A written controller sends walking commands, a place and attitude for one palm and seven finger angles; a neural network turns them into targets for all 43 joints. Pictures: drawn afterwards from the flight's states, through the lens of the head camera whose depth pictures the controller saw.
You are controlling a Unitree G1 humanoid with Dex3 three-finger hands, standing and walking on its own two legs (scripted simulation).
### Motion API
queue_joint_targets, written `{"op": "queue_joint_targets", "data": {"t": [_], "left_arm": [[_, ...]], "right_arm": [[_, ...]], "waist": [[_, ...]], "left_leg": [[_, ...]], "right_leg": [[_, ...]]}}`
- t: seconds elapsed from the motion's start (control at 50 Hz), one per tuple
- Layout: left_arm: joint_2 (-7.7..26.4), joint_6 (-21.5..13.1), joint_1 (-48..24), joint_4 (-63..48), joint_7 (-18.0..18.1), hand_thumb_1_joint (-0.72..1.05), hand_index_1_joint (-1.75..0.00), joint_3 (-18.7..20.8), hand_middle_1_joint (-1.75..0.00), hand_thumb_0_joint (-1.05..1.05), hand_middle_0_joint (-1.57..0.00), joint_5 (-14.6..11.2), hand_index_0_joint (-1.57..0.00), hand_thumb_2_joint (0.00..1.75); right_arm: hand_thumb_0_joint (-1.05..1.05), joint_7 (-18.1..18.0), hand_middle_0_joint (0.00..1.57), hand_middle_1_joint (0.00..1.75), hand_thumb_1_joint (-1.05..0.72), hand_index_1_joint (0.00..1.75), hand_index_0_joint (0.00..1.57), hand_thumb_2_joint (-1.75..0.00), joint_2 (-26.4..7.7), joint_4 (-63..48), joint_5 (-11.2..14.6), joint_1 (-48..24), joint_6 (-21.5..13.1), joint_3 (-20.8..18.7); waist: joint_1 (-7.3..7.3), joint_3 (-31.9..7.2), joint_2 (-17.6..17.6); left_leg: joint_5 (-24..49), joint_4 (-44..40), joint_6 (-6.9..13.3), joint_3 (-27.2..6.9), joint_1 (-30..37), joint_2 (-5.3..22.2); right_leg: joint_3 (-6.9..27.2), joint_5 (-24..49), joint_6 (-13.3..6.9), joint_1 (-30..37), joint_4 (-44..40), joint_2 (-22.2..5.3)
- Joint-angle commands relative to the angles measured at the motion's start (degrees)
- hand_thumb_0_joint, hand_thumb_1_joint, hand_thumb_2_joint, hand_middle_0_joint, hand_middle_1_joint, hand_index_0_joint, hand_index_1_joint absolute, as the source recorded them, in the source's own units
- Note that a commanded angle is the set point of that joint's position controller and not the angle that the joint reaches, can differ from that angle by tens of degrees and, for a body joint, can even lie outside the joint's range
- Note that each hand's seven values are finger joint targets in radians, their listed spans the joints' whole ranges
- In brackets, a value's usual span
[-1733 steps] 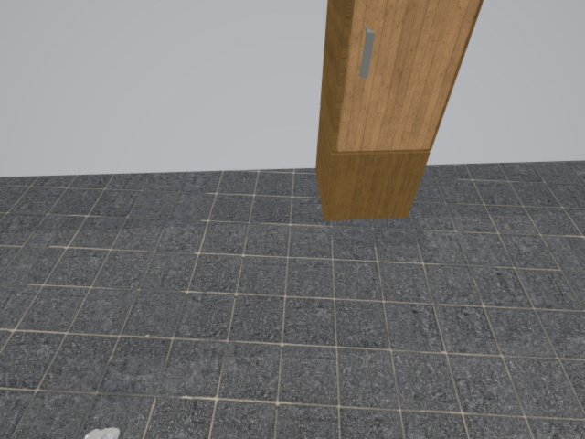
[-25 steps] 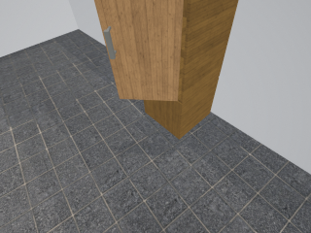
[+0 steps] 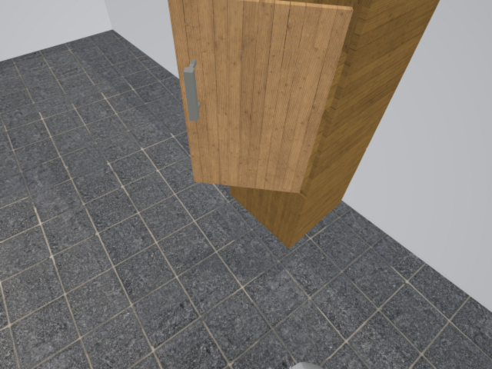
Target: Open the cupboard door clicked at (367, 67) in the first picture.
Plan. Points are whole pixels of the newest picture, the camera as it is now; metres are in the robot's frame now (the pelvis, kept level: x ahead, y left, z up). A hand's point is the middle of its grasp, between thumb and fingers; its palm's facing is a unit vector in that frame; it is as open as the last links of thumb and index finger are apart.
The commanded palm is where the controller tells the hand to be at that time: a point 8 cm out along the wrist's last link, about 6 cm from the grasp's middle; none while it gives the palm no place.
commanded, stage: take the last steps up to it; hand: left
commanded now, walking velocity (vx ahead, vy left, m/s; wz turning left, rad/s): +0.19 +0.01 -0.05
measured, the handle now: (193, 90) +0.70 +0.19 +0.05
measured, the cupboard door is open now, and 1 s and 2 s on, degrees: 41 41 41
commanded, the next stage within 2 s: come to a stop and stand still in 0.12 s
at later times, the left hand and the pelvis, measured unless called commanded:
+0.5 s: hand (159, 325) +0.22 +0.19 -0.18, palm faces +0.02 -0.98 -0.19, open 7.3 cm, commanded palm none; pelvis +0.15 +0.01 -0.01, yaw -2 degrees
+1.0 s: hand (169, 345) +0.18 +0.16 -0.18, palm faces +0.03 -0.98 -0.19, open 7.4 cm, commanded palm none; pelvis +0.14 -0.02 -0.01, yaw +0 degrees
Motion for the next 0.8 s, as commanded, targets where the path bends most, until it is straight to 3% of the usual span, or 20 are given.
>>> {"op": "queue_joint_targets", "data": {"t": [0.0,0.1,0.16,0.18,0.2,0.22,0.24,0.26,0.32,0.36,0.38,0.42,0.46,0.54,0.64,0.7,0.72,0.74,0.76,0.78], "left_arm": [[0.4,-0.7,-0.2,-4.6,-0.5,0.9,-0.3,-0.3,-0.3,0.0,-0.2,0.0,-0.2,0.9],[1.9,-0.7,-4.6,-6.6,-0.5,0.9,-0.3,-0.3,-0.3,0.0,-0.2,0.0,-0.2,0.9],[4.1,-1.2,-1.4,-5.3,-0.2,0.9,-0.3,0.2,-0.3,0.0,-0.2,0.2,-0.2,0.9],[6.8,-1.7,2.2,-4.2,0.1,0.9,-0.3,0.9,-0.3,0.0,-0.2,0.2,-0.2,0.9],[10.8,-2.1,6.2,-2.8,0.5,0.9,-0.3,1.6,-0.3,0.0,-0.2,0.2,-0.2,0.9],[13.1,-1.9,8.5,-2.7,1.0,0.9,-0.3,1.8,-0.3,0.0,-0.2,-0.5,-0.2,0.9],[12.4,-1.7,5.4,-3.5,1.5,0.9,-0.3,1.3,-0.3,0.0,-0.2,-0.5,-0.2,0.9],[9.5,-2.2,0.7,-4.2,2.1,0.9,-0.3,0.6,-0.3,0.0,-0.2,-0.4,-0.2,0.9],[9.0,-1.3,-5.0,-5.5,2.8,0.9,-0.3,0.2,-0.3,0.0,-0.2,-0.5,-0.2,0.9],[9.6,-0.5,-5.1,-5.2,2.7,0.9,-0.3,0.4,-0.3,0.0,-0.2,-1.3,-0.2,0.9],[8.9,0.1,-4.7,-5.7,2.5,0.9,-0.3,0.4,-0.3,0.0,-0.2,-1.6,-0.2,0.9],[5.7,1.1,-4.1,-7.0,2.6,0.9,-0.3,-0.1,-0.3,0.0,-0.2,-1.6,-0.2,0.9],[5.5,2.5,-5.5,-7.7,2.6,0.9,-0.3,0.4,-0.3,0.0,-0.2,-1.3,-0.2,0.9],[5.1,2.9,-7.5,-7.6,2.5,0.9,-0.3,0.6,-0.3,0.0,-0.2,-1.2,-0.2,0.9],[5.5,3.0,-4.5,-8.1,2.1,0.9,-0.3,0.8,-0.3,0.0,-0.2,-1.2,-0.2,0.9],[7.0,2.5,0.7,-7.3,1.9,0.9,-0.3,1.1,-0.3,0.0,-0.2,-0.5,-0.2,0.9],[10.4,1.7,0.8,-7.3,2.2,0.9,-0.3,1.4,-0.3,0.0,-0.2,0.2,-0.2,0.9],[13.8,1.3,-0.4,-7.6,2.4,0.9,-0.3,1.6,-0.3,0.0,-0.2,0.3,-0.2,0.9],[13.5,1.0,-1.9,-7.9,2.3,0.9,-0.3,0.9,-0.3,0.0,-0.2,0.0,-0.2,0.9],[12.9,1.3,-5.0,-9.1,2.2,0.9,-0.3,0.6,-0.3,0.0,-0.2,0.2,-0.2,0.9]], "right_arm": [[0.0,-0.2,0.2,0.3,-0.9,0.3,0.2,-0.9,-6.9,0.6,-0.2,7.3,-0.4,-0.7],[0.0,0.0,0.2,0.3,-0.9,0.3,0.2,-0.9,-7.9,1.7,-0.4,7.8,0.4,-0.6],[0.0,0.1,0.2,0.3,-0.9,0.3,0.2,-0.9,-6.8,2.5,0.0,7.7,1.0,-0.2],[0.0,0.3,0.2,0.3,-0.9,0.3,0.2,-0.9,-5.5,2.4,0.4,7.5,0.9,0.0],[0.0,0.6,0.2,0.3,-0.9,0.3,0.2,-0.9,-4.0,1.5,0.6,8.2,1.1,0.4],[0.0,0.6,0.2,0.3,-0.9,0.3,0.2,-0.9,-5.0,0.6,0.7,7.6,1.8,0.2],[0.0,0.3,0.2,0.3,-0.9,0.3,0.2,-0.9,-4.3,0.7,1.0,6.6,2.0,0.4],[0.0,-0.2,0.2,0.3,-0.9,0.3,0.2,-0.9,-3.5,1.4,1.1,6.0,2.5,0.7],[0.0,-0.4,0.2,0.3,-0.9,0.3,0.2,-0.9,-2.0,3.3,1.8,9.6,4.1,0.9],[0.0,-0.4,0.2,0.3,-0.9,0.3,0.2,-0.9,-2.8,4.7,1.4,12.1,4.5,0.6],[0.0,-0.6,0.2,0.3,-0.9,0.3,0.2,-0.9,-4.8,4.5,1.0,12.3,4.3,0.1],[0.0,-1.1,0.2,0.3,-0.9,0.3,0.2,-0.9,-9.3,1.8,0.5,9.7,4.2,-1.1],[0.0,-1.6,0.2,0.3,-0.9,0.3,0.2,-0.9,-10.4,1.0,0.2,8.0,4.7,-1.6],[0.0,-2.4,0.2,0.3,-0.9,0.3,0.2,-0.9,-10.9,0.0,-0.3,6.8,5.1,-2.1],[0.0,-2.1,0.2,0.3,-0.9,0.3,0.2,-0.9,-12.3,-1.8,-0.2,2.6,5.3,-2.9],[0.0,-1.5,0.2,0.3,-0.9,0.3,0.2,-0.9,-12.3,-2.4,0.5,0.7,5.7,-3.1],[0.0,-1.2,0.2,0.3,-0.9,0.3,0.2,-0.9,-9.1,-3.1,1.1,1.5,6.0,-2.7],[0.0,-0.7,0.2,0.3,-0.9,0.3,0.2,-0.9,-6.4,-4.2,1.3,0.4,6.5,-2.1],[0.0,-0.5,0.2,0.3,-0.9,0.3,0.2,-0.9,-6.8,-3.9,1.4,0.1,7.4,-2.1],[0.0,0.0,0.2,0.3,-0.9,0.3,0.2,-0.9,-5.7,-4.0,1.3,-0.8,7.4,-2.0]], "waist": [[-0.77,-0.8,6.6],[-1.13,-0.6,7.0],[0.88,-1.0,3.9],[2.6,-2.4,-1.3],[3.36,-3.4,-10.5],[3.87,-3.5,-13.3],[2.85,-2.0,-7.2],[0.59,-2.2,-8.7],[-2.3,-6.0,-8.5],[-3.21,-8.1,-4.0],[-2.74,-8.1,0.8],[-1.37,-7.7,14.9],[-2.27,-3.7,16.5],[-3.37,-3.1,9.5],[-2.35,-6.7,11.7],[0.23,-7.5,6.3],[-0.48,-6.4,-5.6],[-0.43,-4.1,-13.9],[-0.41,-4.1,-10.7],[-1.69,-0.6,-6.5]], "left_leg": [[8.6,-16.2,6.8,-10.0,1.7,15.1],[8.3,-13.3,6.7,-9.3,2.9,14.8],[6.5,-4.5,2.3,-6.0,-0.7,10.5],[1.0,2.3,0.0,-3.1,-6.1,6.7],[-10.4,11.9,-2.9,0.9,-15.9,0.9],[-24.4,22.3,-3.7,-0.7,-16.9,0.6],[-23.5,25.9,-3.7,-5.5,-15.1,2.3],[-20.1,24.7,-4.1,-8.4,-12.7,3.5],[-12.6,11.6,-5.3,-5.9,-5.5,2.3],[3.7,-0.4,-5.8,-4.5,1.2,1.3],[17.8,-2.2,-4.8,-6.3,5.2,4.3],[49.5,-3.2,3.5,-16.6,6.0,16.3],[56.0,-4.0,7.9,-18.1,8.0,18.5],[58.6,-0.8,9.2,-17.1,12.1,18.7],[47.8,-0.8,6.8,-15.3,10.6,17.8],[27.3,3.9,2.1,-12.4,4.1,13.3],[9.5,10.4,-1.8,-7.5,-1.3,5.7],[-19.2,19.3,-4.4,-5.3,-6.5,-1.0],[-23.2,27.0,-4.0,-10.4,-4.6,-0.2],[-20.0,30.2,-3.8,-10.2,-4.5,-0.7]], "right_leg": [[0.6,4.3,0.7,-0.3,-11.3,-1.2],[-1.2,5.7,0.5,6.0,-24.8,1.4],[-1.8,10.8,-0.1,17.9,-35.2,3.1],[4.2,12.9,-1.8,25.4,-37.8,-0.6],[18.2,15.5,-6.9,32.6,-42.8,-11.3],[24.8,22.5,-12.8,31.2,-48.4,-19.3],[22.5,28.9,-14.7,26.0,-48.3,-19.6],[18.0,41.8,-13.0,22.5,-45.9,-15.9],[5.6,59.1,-9.4,23.3,-39.3,-10.4],[4.0,51.1,-5.5,21.8,-34.0,-8.2],[3.0,42.3,-2.9,18.1,-30.9,-5.9],[-0.8,7.2,1.6,12.2,-24.7,1.4],[1.6,-13.1,1.3,5.1,-14.3,4.7],[4.4,-12.6,1.1,0.5,-9.5,5.1],[3.6,-4.9,0.6,8.1,-21.2,5.5],[3.3,15.1,0.3,19.0,-38.3,4.1],[14.5,29.8,-2.2,20.9,-43.9,-3.3],[23.3,40.8,-8.0,18.4,-46.5,-14.3],[21.9,33.3,-11.7,12.4,-47.9,-15.9],[18.4,26.7,-11.5,7.8,-48.2,-12.2]]}}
